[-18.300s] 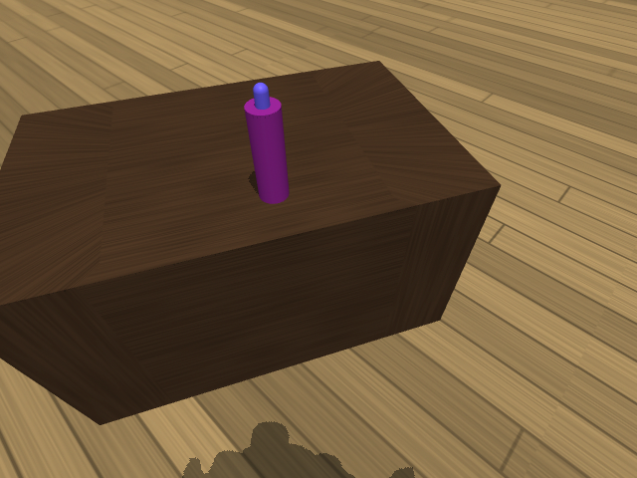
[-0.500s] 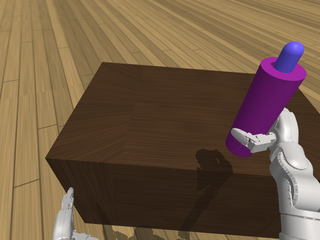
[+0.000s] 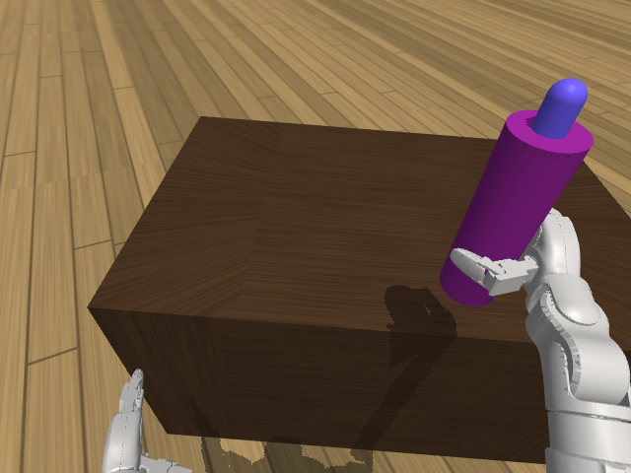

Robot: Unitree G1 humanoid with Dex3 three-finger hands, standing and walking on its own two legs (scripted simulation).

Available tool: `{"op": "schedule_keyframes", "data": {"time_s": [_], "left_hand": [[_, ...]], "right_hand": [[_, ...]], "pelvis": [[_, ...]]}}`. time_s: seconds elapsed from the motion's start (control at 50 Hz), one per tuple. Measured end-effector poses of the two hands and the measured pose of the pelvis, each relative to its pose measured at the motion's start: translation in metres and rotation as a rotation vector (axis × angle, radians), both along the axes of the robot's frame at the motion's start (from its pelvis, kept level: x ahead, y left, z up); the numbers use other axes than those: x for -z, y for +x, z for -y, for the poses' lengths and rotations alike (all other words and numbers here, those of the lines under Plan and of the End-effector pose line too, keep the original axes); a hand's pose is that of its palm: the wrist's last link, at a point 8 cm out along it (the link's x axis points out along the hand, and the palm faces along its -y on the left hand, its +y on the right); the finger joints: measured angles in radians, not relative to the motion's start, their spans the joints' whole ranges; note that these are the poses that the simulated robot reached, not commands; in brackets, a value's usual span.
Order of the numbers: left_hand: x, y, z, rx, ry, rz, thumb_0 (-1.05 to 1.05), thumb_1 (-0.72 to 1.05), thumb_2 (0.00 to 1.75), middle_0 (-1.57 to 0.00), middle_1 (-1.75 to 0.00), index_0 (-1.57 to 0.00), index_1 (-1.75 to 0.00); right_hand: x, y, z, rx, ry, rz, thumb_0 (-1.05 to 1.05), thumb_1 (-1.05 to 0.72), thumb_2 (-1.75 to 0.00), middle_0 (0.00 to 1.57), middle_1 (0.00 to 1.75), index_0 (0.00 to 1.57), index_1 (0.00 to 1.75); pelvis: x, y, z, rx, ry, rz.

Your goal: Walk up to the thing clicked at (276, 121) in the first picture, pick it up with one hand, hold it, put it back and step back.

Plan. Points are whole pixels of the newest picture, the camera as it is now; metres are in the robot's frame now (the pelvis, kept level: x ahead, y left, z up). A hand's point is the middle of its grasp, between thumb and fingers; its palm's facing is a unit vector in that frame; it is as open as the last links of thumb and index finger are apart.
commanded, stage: crouch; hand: right
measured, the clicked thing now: (507, 206) +0.33 -0.16 +0.23
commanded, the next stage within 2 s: lower in 1.26 s
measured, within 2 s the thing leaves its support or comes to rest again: neither
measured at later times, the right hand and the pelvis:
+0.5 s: hand (465, 257) +0.40 -0.19 +0.08, palm faces +0.19 +0.98 -0.02, open 10.1 cm; pelvis +0.00 +0.00 -0.01, yaw +1 degrees
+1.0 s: hand (454, 236) +0.47 -0.20 +0.05, palm faces +0.18 +0.98 -0.02, open 10.1 cm; pelvis +0.01 -0.01 -0.02, yaw +2 degrees
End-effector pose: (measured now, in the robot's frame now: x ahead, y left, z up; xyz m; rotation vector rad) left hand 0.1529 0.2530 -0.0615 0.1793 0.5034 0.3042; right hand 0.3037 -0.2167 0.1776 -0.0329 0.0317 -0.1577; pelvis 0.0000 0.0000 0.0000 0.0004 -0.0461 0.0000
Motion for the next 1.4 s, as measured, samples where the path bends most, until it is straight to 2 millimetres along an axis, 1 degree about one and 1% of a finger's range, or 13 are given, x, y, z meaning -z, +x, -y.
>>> {"op": "schedule_keyframes", "data": {"time_s": [0.1,0.18,0.26,0.36,0.44,0.52,0.66,0.8,0.9,0.98,1.14,1.24,1.4], "left_hand": [[-0.003,0.004,-0.001,0.001,0.006,0.016,-0.01,-0.53,0.05,-0.06,-0.06,-0.06,-0.04],[-0.009,0.001,-0.005,-0.002,0.028,0.036,-0.01,-0.53,0.04,-0.06,-0.06,-0.06,-0.04],[-0.01,-0.007,-0.012,-0.013,0.052,0.016,-0.01,-0.53,0.04,-0.06,-0.06,-0.06,-0.04],[-0.012,-0.014,-0.019,-0.031,0.082,-0.001,-0.01,-0.53,0.05,-0.06,-0.06,-0.06,-0.04],[-0.011,-0.017,-0.015,-0.025,0.088,-0.016,-0.01,-0.54,0.05,-0.06,-0.05,-0.06,-0.04],[-0.005,-0.018,-0.008,-0.02,0.079,-0.046,-0.01,-0.54,0.05,-0.06,-0.05,-0.06,-0.04],[0.002,-0.012,0.004,-0.009,0.057,-0.076,-0.01,-0.54,0.05,-0.06,-0.05,-0.06,-0.04],[0.001,-0.008,0.002,-0.017,0.075,-0.094,-0.01,-0.53,0.05,-0.06,-0.05,-0.06,-0.04],[-0.001,-0.008,-0.003,-0.021,0.092,-0.111,-0.01,-0.53,0.04,-0.06,-0.05,-0.06,-0.04],[-0.001,-0.011,-0.003,-0.02,0.092,-0.125,-0.01,-0.53,0.04,-0.06,-0.05,-0.06,-0.04],[0.001,-0.019,-0.002,-0.014,0.082,-0.149,-0.01,-0.53,0.04,-0.06,-0.05,-0.06,-0.04],[0.0,-0.014,0.002,0.013,0.085,-0.14,-0.01,-0.53,0.04,-0.06,-0.05,-0.06,-0.04],[-0.004,-0.011,-0.001,0.023,0.112,-0.123,-0.01,-0.53,0.04,-0.06,-0.05,-0.06,-0.04]], "right_hand": [[0.012,0.012,0.002,0.007,0.001,-0.047,0.0,0.45,-1.13,0.68,1.07,0.72,1.1],[0.025,0.022,0.005,0.01,0.017,-0.068,0.0,0.45,-1.13,0.68,1.06,0.72,1.1],[0.044,0.036,0.011,0.019,0.041,-0.092,0.0,0.45,-1.13,0.68,1.06,0.72,1.1],[0.069,0.052,0.017,0.037,0.019,-0.126,0.0,0.45,-1.13,0.68,1.06,0.73,1.09],[0.086,0.062,0.019,0.035,0.027,-0.13,0.0,0.45,-1.12,0.68,1.06,0.73,1.09],[0.099,0.069,0.021,0.034,0.032,-0.122,0.0,0.44,-1.12,0.68,1.06,0.73,1.09],[0.105,0.083,0.029,0.048,0.016,-0.08,0.0,0.44,-1.12,0.68,1.06,0.73,1.09],[0.103,0.106,0.036,0.06,0.025,-0.047,0.0,0.44,-1.12,0.68,1.06,0.72,1.09],[0.11,0.125,0.034,0.042,0.024,-0.065,0.0,0.44,-1.12,0.68,1.06,0.72,1.09],[0.12,0.136,0.03,0.023,0.031,-0.083,0.0,0.44,-1.12,0.68,1.06,0.72,1.1],[0.134,0.141,0.033,0.044,0.032,-0.075,0.0,0.44,-1.12,0.68,1.06,0.72,1.1],[0.138,0.141,0.038,0.055,0.025,-0.071,0.0,0.44,-1.12,0.68,1.06,0.72,1.1],[0.14,0.143,0.043,0.055,0.024,-0.07,0.0,0.44,-1.12,0.68,1.06,0.72,1.09]], "pelvis": [[0.001,-0.002,0.0,0.001,-0.002,-0.009],[0.002,-0.002,-0.002,-0.001,-0.004,-0.02],[0.003,-0.004,-0.003,-0.005,-0.004,-0.038],[0.006,-0.006,-0.002,-0.015,-0.002,-0.066],[0.008,-0.004,-0.001,-0.021,0.0,-0.091],[0.01,-0.002,0.001,-0.025,0.003,-0.115],[0.013,0.001,0.005,-0.027,0.008,-0.144],[0.016,0.006,0.008,-0.021,0.012,-0.174],[0.018,0.008,0.009,-0.024,0.013,-0.205],[0.02,0.01,0.01,-0.03,0.014,-0.226],[0.023,0.01,0.01,-0.04,0.016,-0.247],[0.026,0.009,0.01,-0.037,0.019,-0.259],[0.029,0.008,0.01,-0.029,0.025,-0.27]]}}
